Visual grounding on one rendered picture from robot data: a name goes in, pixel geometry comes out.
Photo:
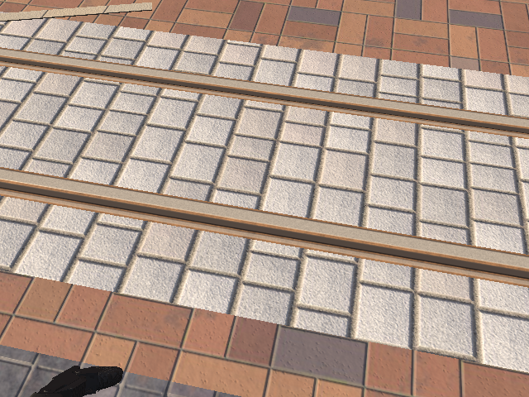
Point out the robot left hand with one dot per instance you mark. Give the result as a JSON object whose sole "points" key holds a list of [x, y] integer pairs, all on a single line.
{"points": [[76, 382]]}

